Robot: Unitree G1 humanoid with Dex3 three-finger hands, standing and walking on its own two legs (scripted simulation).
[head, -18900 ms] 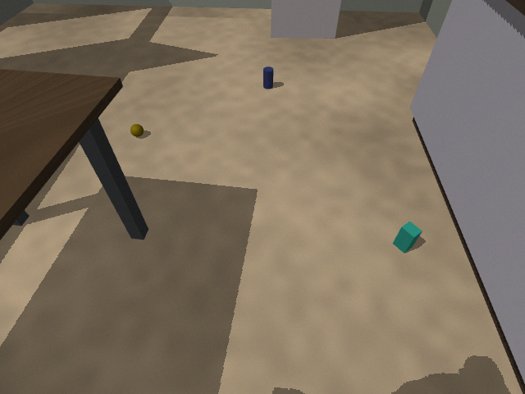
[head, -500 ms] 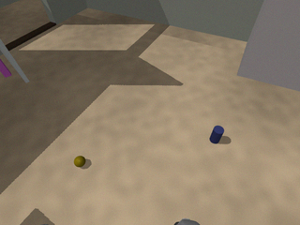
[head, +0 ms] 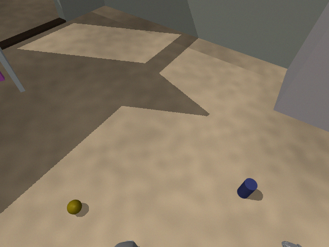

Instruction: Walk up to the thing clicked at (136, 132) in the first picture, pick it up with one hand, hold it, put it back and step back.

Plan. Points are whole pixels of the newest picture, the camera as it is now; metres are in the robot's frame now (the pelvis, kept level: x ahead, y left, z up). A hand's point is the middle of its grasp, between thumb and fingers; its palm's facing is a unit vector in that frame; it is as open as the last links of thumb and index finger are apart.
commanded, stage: walk up
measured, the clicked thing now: (74, 206) +0.41 +0.50 -0.71
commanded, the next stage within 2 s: none
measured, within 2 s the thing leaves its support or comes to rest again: neither
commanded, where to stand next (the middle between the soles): +0.50 -0.03 m, yaw +0 degrees
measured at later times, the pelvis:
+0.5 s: pelvis +0.20 -0.05 +0.01, yaw -5 degrees
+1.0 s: pelvis +0.39 -0.01 +0.01, yaw -15 degrees
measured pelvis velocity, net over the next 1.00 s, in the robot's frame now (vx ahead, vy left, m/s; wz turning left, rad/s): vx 0.39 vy -0.01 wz -0.26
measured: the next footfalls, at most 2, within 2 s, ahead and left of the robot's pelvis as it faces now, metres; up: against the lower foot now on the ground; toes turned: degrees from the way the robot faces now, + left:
right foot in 0.34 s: +0.28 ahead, -0.17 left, +0.00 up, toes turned -6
left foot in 0.78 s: +0.52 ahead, +0.12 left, +0.00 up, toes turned -17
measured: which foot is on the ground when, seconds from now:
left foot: down 0.00-0.36, up 0.38-0.76, down 0.78-1.00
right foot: up 0.00-0.32, down 0.34-0.80, up 0.82-1.00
